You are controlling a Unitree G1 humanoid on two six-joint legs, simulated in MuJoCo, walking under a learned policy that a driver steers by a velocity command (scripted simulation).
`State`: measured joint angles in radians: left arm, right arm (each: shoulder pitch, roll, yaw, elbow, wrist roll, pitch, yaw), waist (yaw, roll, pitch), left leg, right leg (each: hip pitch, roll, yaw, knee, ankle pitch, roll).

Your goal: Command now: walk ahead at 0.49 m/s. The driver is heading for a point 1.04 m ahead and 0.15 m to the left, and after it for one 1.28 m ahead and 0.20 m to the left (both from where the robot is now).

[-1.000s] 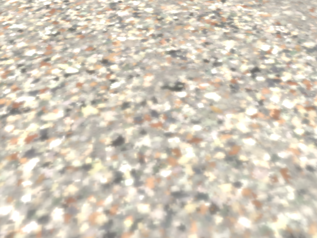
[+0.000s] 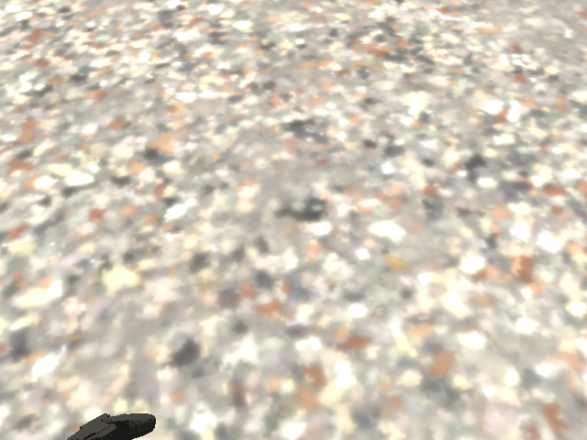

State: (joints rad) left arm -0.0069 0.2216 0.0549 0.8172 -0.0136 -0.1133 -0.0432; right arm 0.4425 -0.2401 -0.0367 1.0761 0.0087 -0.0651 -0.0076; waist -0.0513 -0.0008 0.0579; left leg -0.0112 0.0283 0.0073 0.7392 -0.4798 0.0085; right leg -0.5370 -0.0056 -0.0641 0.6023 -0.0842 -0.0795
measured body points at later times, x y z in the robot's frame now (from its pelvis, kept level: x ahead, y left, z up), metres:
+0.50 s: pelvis +0.28 +0.02 +0.02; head +0.31 +0.03 +0.47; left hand +0.25 +0.29 -0.13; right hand +0.49 -0.21 -0.08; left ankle +0.44 +0.14 -0.70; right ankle +0.13 -0.10 -0.71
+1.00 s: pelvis +0.56 +0.03 +0.03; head +0.58 +0.04 +0.47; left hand +0.76 +0.26 -0.08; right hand +0.52 -0.23 -0.11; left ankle +0.43 +0.14 -0.71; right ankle +0.74 -0.11 -0.68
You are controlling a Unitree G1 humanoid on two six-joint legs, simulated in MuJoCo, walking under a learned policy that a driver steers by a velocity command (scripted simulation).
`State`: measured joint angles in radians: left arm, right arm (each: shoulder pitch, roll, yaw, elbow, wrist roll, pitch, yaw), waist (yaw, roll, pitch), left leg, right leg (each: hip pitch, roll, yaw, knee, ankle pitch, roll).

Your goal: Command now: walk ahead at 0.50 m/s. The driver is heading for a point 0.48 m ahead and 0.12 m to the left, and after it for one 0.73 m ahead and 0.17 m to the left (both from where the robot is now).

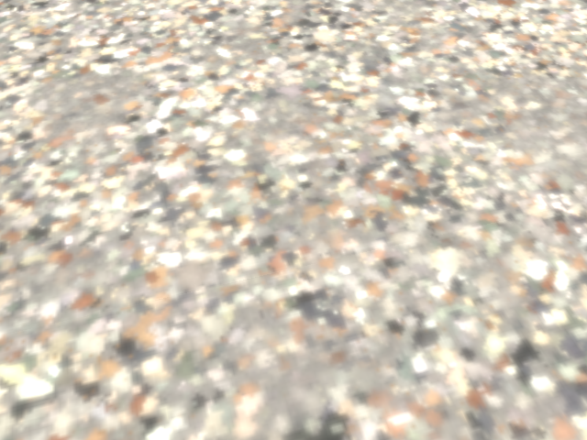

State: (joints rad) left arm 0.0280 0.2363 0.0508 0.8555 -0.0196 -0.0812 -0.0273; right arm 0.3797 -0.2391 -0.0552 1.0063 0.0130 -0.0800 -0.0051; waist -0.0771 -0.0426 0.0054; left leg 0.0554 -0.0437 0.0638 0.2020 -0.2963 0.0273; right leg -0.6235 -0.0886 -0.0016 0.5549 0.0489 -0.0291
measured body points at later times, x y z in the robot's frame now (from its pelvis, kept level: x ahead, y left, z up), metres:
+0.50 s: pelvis +0.28 -0.04 +0.00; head +0.29 -0.04 +0.45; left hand +0.27 +0.23 -0.13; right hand +0.45 -0.28 -0.11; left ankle +0.45 +0.14 -0.68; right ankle +0.20 -0.13 -0.74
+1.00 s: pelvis +0.55 +0.06 +0.01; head +0.58 +0.09 +0.45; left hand +0.66 +0.37 -0.09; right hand +0.72 -0.18 -0.10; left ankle +0.48 +0.11 -0.74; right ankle +0.80 -0.04 -0.68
